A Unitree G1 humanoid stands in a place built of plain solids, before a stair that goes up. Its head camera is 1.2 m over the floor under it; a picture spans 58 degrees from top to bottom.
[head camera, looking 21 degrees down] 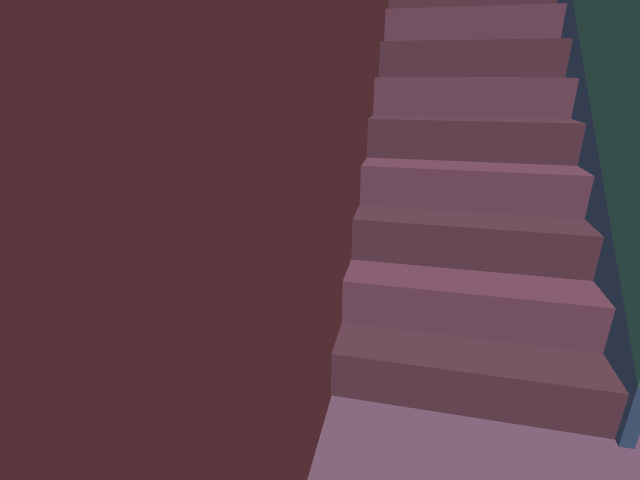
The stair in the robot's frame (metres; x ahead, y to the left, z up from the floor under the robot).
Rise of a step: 0.20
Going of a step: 0.23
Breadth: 1.02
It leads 13 degrees to the right of straight ahead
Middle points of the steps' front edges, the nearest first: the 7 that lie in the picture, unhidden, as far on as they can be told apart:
1.28 -0.54 0.20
1.51 -0.59 0.40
1.73 -0.64 0.59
1.96 -0.69 0.79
2.19 -0.74 0.98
2.41 -0.79 1.18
2.64 -0.85 1.38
